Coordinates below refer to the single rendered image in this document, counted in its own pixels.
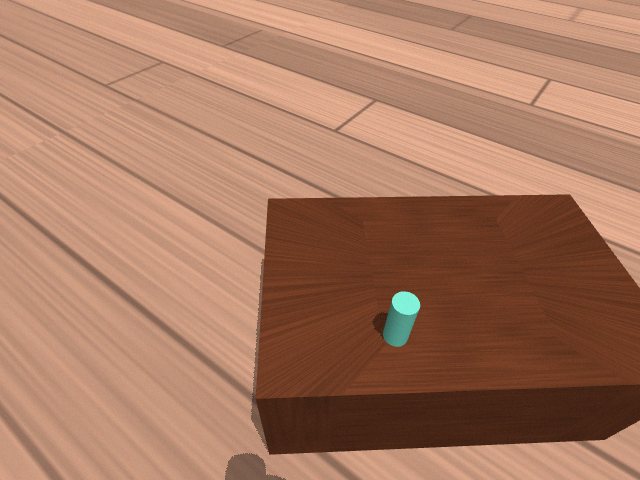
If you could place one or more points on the can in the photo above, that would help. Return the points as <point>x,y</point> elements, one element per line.
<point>401,317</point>

